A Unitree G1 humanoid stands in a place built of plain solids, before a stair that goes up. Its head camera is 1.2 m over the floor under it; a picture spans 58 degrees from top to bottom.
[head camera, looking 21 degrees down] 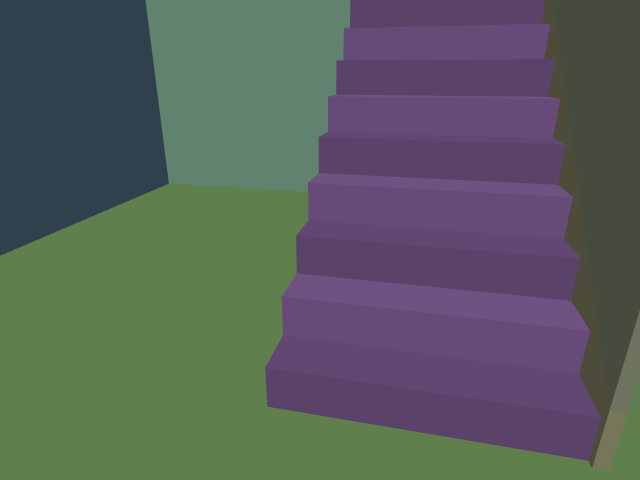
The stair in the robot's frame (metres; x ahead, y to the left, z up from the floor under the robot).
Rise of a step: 0.18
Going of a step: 0.22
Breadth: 1.13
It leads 13 degrees to the right of straight ahead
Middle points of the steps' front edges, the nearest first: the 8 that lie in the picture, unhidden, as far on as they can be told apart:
1.20 -0.34 0.18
1.42 -0.39 0.37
1.63 -0.44 0.55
1.85 -0.49 0.73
2.06 -0.54 0.91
2.28 -0.59 1.09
2.49 -0.64 1.27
2.71 -0.69 1.45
